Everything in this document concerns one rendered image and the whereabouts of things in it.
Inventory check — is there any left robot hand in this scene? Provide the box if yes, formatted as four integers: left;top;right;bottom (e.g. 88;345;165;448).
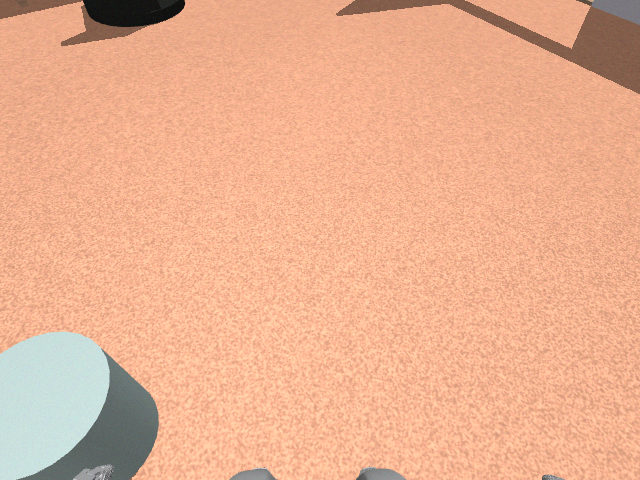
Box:
73;464;114;480

